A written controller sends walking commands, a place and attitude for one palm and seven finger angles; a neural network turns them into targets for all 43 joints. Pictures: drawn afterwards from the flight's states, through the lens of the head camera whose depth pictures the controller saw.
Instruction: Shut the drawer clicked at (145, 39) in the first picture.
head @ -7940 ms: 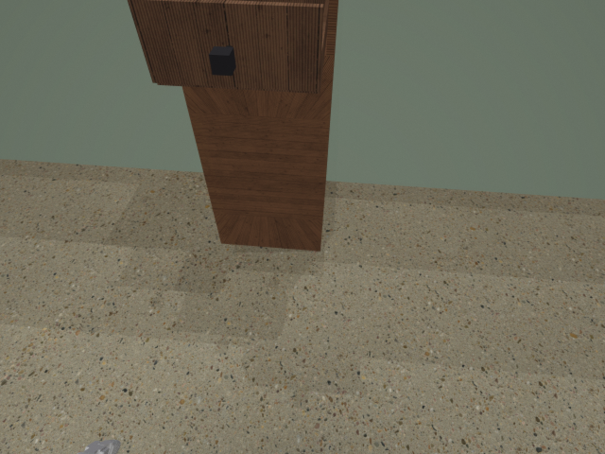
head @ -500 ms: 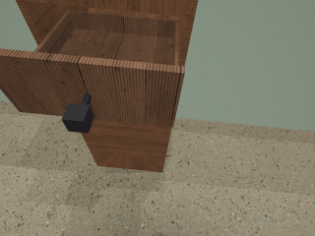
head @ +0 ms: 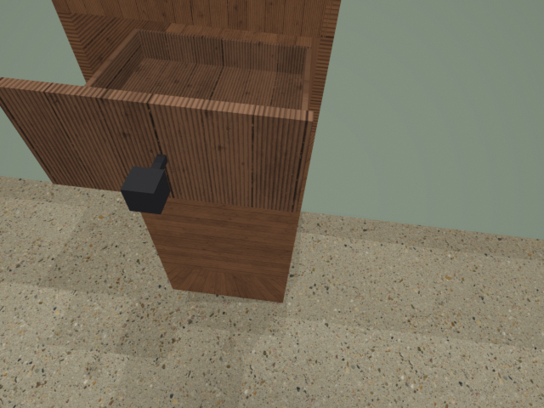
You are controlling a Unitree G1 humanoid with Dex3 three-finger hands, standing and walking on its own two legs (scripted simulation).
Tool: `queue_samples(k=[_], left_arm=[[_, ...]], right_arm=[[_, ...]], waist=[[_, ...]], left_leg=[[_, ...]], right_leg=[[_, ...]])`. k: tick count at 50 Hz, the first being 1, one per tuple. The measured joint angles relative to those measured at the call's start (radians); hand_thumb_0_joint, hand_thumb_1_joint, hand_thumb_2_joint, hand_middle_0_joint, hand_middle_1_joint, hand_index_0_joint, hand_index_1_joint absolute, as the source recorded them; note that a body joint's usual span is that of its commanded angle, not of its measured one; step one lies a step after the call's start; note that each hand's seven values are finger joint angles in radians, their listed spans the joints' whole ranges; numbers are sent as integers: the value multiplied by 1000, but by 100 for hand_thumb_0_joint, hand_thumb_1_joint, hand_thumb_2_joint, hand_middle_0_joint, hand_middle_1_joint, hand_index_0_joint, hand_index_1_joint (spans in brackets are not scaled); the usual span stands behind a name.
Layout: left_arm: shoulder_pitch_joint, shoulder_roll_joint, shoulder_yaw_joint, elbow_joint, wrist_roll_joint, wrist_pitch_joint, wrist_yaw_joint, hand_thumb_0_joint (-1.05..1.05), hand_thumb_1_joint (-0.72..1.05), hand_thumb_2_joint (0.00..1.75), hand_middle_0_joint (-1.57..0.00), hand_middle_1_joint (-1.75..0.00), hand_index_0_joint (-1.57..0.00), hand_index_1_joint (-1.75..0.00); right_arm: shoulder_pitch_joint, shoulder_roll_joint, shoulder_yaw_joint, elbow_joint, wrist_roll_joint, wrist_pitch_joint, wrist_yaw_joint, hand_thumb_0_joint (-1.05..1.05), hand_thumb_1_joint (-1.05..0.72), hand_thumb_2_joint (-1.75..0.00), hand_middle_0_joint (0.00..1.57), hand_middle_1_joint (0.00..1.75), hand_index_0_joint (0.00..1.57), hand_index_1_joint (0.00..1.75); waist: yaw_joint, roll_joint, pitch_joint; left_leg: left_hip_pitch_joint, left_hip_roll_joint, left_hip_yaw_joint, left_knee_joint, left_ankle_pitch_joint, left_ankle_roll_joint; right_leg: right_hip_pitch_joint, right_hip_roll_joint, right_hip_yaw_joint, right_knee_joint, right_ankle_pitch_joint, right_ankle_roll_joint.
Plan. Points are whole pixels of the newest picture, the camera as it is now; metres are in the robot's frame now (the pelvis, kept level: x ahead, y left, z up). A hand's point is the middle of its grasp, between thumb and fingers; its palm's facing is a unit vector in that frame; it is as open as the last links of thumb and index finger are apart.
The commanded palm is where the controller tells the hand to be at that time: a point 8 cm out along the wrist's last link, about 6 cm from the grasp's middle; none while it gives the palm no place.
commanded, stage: come to a stop and stand still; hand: left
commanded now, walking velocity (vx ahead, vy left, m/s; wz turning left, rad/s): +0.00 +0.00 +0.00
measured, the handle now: (152, 178) +0.35 +0.20 +0.16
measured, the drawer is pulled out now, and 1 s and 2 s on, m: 0.21 0.21 0.21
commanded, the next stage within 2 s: look again from close up in 0.64 s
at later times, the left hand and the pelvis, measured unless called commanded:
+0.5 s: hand out of the picture +0.02 +0.26 -0.16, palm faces -0.02 -0.96 -0.28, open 7.4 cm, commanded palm none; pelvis -0.04 +0.05 +0.00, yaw -1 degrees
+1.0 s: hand out of the picture -0.09 +0.19 -0.17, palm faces +0.01 -0.99 -0.15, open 7.4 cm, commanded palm none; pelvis -0.05 +0.04 +0.01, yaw -1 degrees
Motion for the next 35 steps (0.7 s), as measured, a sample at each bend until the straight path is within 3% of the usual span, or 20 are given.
queue_samples(k=[7, 19, 35], left_arm=[[9, 35, 5, -33, 1, -13, 3, 1, 91, 89, -20, -30, -20, -30], [-67, 88, 8, -63, 1, -5, 0, 0, 91, 89, -19, -30, -20, -30], [26, -8, -19, 33, 1, -4, 4, 0, 91, 89, -20, -30, -20, -30]], right_arm=[[45, -40, -5, -60, -5, -28, -5, 0, -91, -90, 20, 30, 20, 30], [51, -65, 16, -26, -8, -27, 13, 0, -91, -90, 20, 30, 20, 30], [93, -27, 18, 70, 1, -23, 13, 0, -91, -90, 20, 30, 20, 30]], waist=[[-23, 36, -41], [-27, 58, -60], [-28, 39, -40]], left_leg=[[-33, -11, 20, 44, -14, 30], [4, -53, 49, -42, 57, 69], [20, -64, 57, -123, 118, 73]], right_leg=[[-26, -13, 20, 16, 4, 26], [-10, -52, 47, -34, 64, 56], [-9, -60, 55, -88, 115, 67]])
